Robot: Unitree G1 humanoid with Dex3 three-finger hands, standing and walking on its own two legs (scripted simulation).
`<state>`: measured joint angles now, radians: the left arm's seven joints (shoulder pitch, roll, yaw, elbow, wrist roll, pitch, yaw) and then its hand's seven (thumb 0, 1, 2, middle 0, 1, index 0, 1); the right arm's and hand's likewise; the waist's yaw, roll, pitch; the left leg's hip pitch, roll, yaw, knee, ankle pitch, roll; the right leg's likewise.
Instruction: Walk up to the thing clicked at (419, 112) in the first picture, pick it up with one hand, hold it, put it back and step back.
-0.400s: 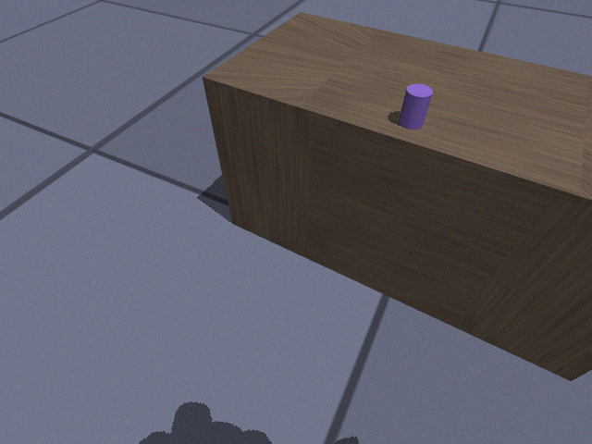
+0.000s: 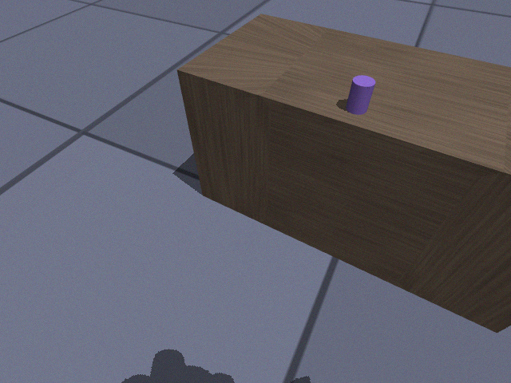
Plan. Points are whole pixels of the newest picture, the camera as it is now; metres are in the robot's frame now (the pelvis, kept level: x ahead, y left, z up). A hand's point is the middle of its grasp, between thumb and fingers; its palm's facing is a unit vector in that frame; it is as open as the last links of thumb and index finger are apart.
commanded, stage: stand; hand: left
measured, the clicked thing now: (360, 95) +0.88 -0.29 -0.04
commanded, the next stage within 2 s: walk up in 0.72 s
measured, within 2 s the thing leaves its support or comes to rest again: neither
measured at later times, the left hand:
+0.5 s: hand out of the picture +0.07 +0.25 -0.16, palm faces -0.02 -0.94 -0.33, open 7.4 cm
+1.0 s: hand out of the picture +0.15 +0.22 -0.15, palm faces -0.19 -0.91 -0.38, open 7.4 cm
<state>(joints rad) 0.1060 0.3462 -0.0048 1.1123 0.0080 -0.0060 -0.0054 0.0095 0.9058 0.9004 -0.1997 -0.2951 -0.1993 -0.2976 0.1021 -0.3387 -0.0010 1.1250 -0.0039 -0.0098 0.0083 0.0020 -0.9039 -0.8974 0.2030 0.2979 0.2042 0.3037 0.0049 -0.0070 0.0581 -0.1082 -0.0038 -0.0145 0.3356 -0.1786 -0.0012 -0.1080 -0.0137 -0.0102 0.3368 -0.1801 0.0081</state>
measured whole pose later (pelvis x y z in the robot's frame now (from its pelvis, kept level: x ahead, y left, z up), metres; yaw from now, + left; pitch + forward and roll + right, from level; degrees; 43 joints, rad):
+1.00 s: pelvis +0.04 -0.06 -0.02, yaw -11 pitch -3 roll +1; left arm 0.25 0.45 0.11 0.94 0.04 0.05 -0.13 0.01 0.91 0.90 -0.20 -0.29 -0.20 -0.30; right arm 0.21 -0.45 -0.11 0.96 -0.05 -0.05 0.01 0.00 -0.90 -0.90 0.21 0.30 0.21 0.30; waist 0.02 0.00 0.08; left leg -0.06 0.13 0.15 0.52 -0.39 -0.04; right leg -0.38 -0.12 -0.01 0.68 -0.32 -0.01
